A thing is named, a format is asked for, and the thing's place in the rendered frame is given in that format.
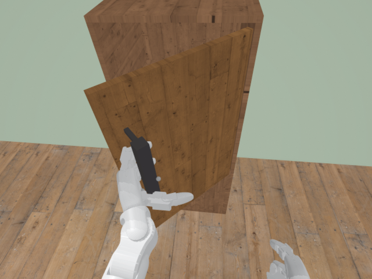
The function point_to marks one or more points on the left robot hand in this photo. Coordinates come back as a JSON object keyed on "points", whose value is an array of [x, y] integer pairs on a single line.
{"points": [[129, 187]]}

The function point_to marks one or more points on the cupboard door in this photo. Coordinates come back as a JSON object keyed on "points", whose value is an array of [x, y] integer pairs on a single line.
{"points": [[187, 106]]}

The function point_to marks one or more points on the left robot forearm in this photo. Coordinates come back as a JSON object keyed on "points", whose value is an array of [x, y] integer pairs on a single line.
{"points": [[138, 238]]}

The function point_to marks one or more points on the handle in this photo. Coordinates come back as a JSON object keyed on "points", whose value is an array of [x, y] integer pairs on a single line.
{"points": [[144, 160]]}

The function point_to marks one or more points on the right robot hand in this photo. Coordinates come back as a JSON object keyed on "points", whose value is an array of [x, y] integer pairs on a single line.
{"points": [[293, 267]]}

